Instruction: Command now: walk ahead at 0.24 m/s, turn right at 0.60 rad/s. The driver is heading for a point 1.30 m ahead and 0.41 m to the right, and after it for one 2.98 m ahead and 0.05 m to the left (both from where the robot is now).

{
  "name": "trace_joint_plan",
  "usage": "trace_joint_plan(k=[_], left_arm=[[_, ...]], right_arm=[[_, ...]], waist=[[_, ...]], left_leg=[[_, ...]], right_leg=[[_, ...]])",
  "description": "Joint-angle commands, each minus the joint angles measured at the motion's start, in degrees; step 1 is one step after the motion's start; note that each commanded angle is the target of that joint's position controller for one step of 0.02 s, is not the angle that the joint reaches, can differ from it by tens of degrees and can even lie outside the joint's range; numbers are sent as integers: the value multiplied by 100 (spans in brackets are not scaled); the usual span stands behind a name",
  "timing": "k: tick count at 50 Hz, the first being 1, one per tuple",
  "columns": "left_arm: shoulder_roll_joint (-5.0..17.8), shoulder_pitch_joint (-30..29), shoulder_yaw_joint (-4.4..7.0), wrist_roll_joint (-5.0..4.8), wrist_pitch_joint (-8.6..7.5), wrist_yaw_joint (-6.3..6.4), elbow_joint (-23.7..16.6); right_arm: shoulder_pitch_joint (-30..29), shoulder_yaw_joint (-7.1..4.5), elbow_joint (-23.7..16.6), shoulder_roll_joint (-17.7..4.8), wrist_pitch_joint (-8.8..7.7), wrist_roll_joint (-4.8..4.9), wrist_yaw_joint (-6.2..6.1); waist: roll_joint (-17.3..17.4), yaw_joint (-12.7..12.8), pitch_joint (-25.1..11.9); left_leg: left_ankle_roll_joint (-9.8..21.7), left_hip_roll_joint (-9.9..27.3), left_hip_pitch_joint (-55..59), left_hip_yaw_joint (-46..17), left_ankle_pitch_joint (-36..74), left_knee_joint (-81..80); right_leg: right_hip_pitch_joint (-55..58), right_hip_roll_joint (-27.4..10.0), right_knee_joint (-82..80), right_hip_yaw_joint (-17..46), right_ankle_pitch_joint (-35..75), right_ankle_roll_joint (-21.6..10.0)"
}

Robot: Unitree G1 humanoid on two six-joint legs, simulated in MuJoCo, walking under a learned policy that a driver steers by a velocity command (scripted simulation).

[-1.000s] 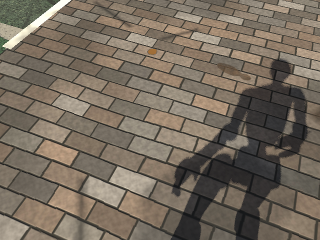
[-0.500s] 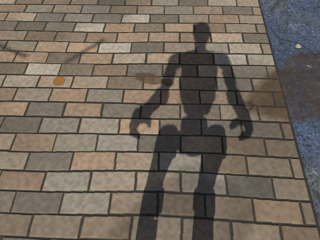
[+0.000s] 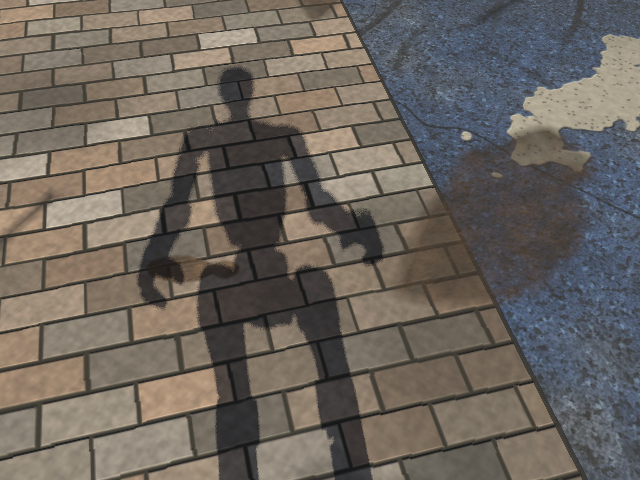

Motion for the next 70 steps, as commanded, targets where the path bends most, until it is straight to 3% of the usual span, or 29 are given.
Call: trace_joint_plan(k=[1, 4, 9, 13, 15, 16, 17, 18, 19, 20, 21, 25, 32, 35, 36, 37, 38, 39, 40, 42, 46, 50, 52, 54, 55, 62, 64, 67, 70], left_arm=[[394, 99, 167, -30, 88, 11, -517], [243, -187, 105, 8, 144, -9, -672], [249, -720, 97, 24, 126, -188, -815], [404, -982, 187, 18, 181, -308, -1023], [525, -590, 286, 42, 178, -301, -947], [921, -129, 435, 68, 166, -207, -867], [1626, 128, 563, 135, 156, -63, -961], [1464, 50, 458, 225, 71, -110, -1070], [1150, -102, 369, 167, -6, -168, -1060], [975, -337, 317, 82, -49, -159, -994], [877, -545, 290, 20, -33, -135, -990], [929, -948, 294, 132, 71, -21, -1062], [851, -925, 259, 123, 159, 5, -948], [666, -985, 159, 83, 193, -12, -882], [477, -753, 97, 113, 176, -5, -806], [217, -390, 24, 211, 148, -6, -775], [534, -652, 131, 155, 99, 29, -922], [882, -792, 244, 127, 93, 70, -843], [916, -745, 294, 87, 122, 78, -733], [616, -545, 247, 122, 214, 110, -540], [-13, -812, -5, 96, 180, 38, -515], [222, -556, 36, 93, 158, 10, -267], [838, -600, 147, 166, 180, 74, -276], [276, -635, 34, 218, 147, -23, -209], [240, -661, 12, 246, 118, -26, -166], [184, -549, -61, 204, -18, 19, 25], [305, -340, -21, 168, 8, 50, 129], [664, -5, 70, 104, -12, 57, 183], [564, -174, 44, 8, -144, 60, 219]], right_arm=[[46, -177, -154, -696, 21, -16, -38], [-12, -273, -5, -975, 79, 14, -112], [-144, -295, 140, -1109, 257, 128, -171], [-26, -361, 243, -1304, 330, 278, -116], [-57, -354, 270, -1246, 353, 356, -117], [263, -315, 336, -1090, 333, 275, -96], [292, -150, 59, -671, 302, -81, -67], [247, -114, 8, -753, 294, -73, -38], [-12, -202, 34, -1063, 332, 96, -22], [-104, -198, 13, -1032, 361, 148, -45], [-128, -195, 69, -980, 395, 91, -104], [29, -158, 111, -830, 494, 75, -145], [-72, -113, 38, -741, 516, 108, -65], [187, -108, 51, -621, 448, 54, 19], [256, -134, 16, -781, 429, -54, 17], [226, -197, -85, -1212, 437, -153, -15], [90, -186, -34, -1208, 424, -263, -12], [-153, -143, -170, -1042, 372, -225, -33], [-279, -139, -158, -980, 355, -124, -69], [-370, -82, -140, -814, 338, 32, -105], [-117, -42, 5, -673, 461, 47, -112], [295, -30, 170, -721, 493, 155, -89], [605, 19, 164, -620, 311, -17, 8], [62, 43, 198, -622, 294, -38, 17], [-36, 53, 207, -554, 329, -19, -5], [127, 48, 444, -514, 459, 12, -120], [223, 39, 567, -501, 472, 49, -148], [13, 14, 457, -451, 333, 165, -142], [200, -19, 470, -437, 80, 274, -30]], waist=[[1008, -14, -399], [925, -48, -583], [855, -205, -643], [896, -242, -519], [751, 21, -663], [180, 167, -968], [-1438, 41, -1310], [-1377, 166, -2138], [-638, 272, -1861], [-411, 115, -1446], [-118, 13, -1181], [-413, -243, -1070], [-700, -32, -1077], [-675, -235, -922], [-343, -192, -862], [931, 103, -834], [1835, 36, -501], [1419, -59, -313], [1190, -14, -268], [999, 30, -289], [1246, -189, -523], [1126, -158, -612], [-84, -525, -815], [-134, -205, -655], [-106, -203, -539], [-79, -231, -123], [-158, -155, -156], [-818, 57, 420], [-972, -135, 616]], left_leg=[[1042, 1530, 984, -1032, 3077, -1070], [1209, 1711, 1187, -637, 3387, -1231], [998, 1619, 1274, 147, 2787, -1193], [826, 1809, 1630, 199, 2599, -698], [528, 1576, 1532, 491, 2810, 212], [151, 1181, 941, 745, 2265, 1273], [-350, 455, -975, 921, -1502, 3201], [-478, -25, -1679, -243, -3059, 4382], [-455, 195, -1826, -614, -2748, 4627], [-394, 322, -1894, -632, -2318, 4395], [-402, 409, -1860, -638, -1981, 3990], [-562, 155, -975, -509, -1408, 2880], [-481, 50, -164, -502, -952, 1428], [-204, 41, 656, -309, -140, -7], [-3, 488, 1028, -718, 217, -462], [460, 1642, 1273, -1902, 965, -865], [1355, 2325, 420, -2961, 809, -1295], [1469, 2169, 293, -2842, 539, -1355], [1299, 1913, 409, -2453, 518, -1248], [1094, 1615, 703, -1940, 949, -1047], [933, 1126, 1107, -1168, 1703, -719], [660, 1060, 1033, -1234, 1643, -458], [92, 544, 504, -703, 655, -342], [-237, 312, 880, -342, 42, -188], [-226, 318, 885, -323, 86, -150], [-239, 320, 840, -340, 112, -162], [-236, 57, 657, -37, -962, 130], [-115, -144, -380, 219, -1671, 1239], [280, 185, -396, -110, -1745, 1200]], right_leg=[[-846, -514, -193, -121, 302, 156], [-861, -614, -983, -215, 906, 205], [-188, -577, -2424, -529, 1982, 29], [54, -442, -3277, -736, 1577, -244], [889, -161, -4241, -917, 2107, -512], [1979, -320, -4581, -450, 3731, -799], [3445, -1857, -4250, 1660, 6691, -1643], [3645, -2585, -4531, 2881, 6121, -2668], [3335, -2279, -4617, 2308, 5712, -2445], [2955, -1907, -4606, 1783, 5099, -2053], [2568, -1639, -4689, 1546, 4518, -1767], [1580, -1242, -4867, 1283, 4181, -1649], [1213, -1148, -4748, 1681, 2605, -1454], [906, -912, -4441, 1677, 2111, -1112], [623, -629, -4127, 1481, 1530, -787], [134, 129, -3005, 688, 154, -365], [-82, 305, -2309, 292, -684, -134], [-34, 128, -1516, 485, -568, -17], [-162, 153, -1115, 466, -323, 56], [-192, 57, -900, 517, 2, 237], [600, -199, -2719, -185, 148, 366], [1831, -198, -5047, -282, 2030, 116], [2369, -804, -4337, 316, 3390, -332], [1657, -626, -4468, 252, 2070, -445], [1496, -596, -4531, 240, 1921, -382], [1152, -508, -4576, 220, 1715, -297], [1176, -457, -4731, 279, 226, -448], [1008, -1287, -5639, 1639, -2077, -1120], [928, -1640, -5691, 2023, -1590, -1330]])
Velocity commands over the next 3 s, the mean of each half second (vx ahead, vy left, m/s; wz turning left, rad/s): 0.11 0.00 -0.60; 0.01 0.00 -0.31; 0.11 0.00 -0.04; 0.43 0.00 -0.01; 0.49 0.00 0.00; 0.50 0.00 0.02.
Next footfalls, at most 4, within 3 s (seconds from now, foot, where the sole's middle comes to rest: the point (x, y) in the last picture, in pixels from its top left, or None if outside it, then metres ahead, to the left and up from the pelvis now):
0.32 right None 0.18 -0.15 -0.77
0.72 left None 0.23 0.08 -0.77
1.02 right None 0.09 -0.15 -0.77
1.92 right None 0.44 -0.31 -0.77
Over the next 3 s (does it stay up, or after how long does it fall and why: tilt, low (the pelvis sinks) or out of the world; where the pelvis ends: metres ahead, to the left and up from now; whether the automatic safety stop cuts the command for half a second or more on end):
stays up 0.88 -0.41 -0.01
